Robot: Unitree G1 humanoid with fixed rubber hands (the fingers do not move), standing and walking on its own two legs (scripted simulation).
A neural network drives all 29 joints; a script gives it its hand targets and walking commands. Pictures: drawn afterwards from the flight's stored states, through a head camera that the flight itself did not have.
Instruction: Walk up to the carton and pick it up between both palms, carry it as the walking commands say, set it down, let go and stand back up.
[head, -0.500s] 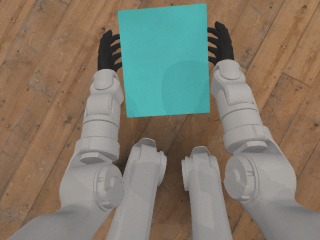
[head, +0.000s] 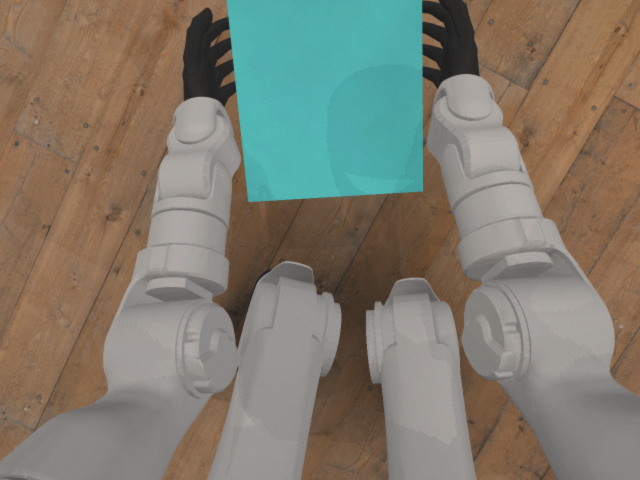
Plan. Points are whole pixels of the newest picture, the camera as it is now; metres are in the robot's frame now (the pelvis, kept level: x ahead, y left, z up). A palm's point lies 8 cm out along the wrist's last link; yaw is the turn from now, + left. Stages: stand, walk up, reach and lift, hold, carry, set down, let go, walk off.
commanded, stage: set down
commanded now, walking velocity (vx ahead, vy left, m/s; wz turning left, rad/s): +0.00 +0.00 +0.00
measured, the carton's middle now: (330, 103) +0.51 +0.06 -0.23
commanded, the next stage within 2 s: none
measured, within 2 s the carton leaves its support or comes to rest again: rests again in 1.30 s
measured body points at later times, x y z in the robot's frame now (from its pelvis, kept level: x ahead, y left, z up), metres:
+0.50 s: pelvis +0.00 +0.00 -0.01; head +0.34 +0.01 +0.28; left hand +0.49 +0.19 -0.17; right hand +0.54 -0.07 -0.17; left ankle +0.12 +0.14 -0.37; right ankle +0.10 -0.13 -0.37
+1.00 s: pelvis +0.00 +0.00 -0.02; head +0.34 +0.01 +0.27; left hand +0.50 +0.19 -0.18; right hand +0.54 -0.06 -0.18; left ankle +0.12 +0.14 -0.37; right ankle +0.10 -0.13 -0.37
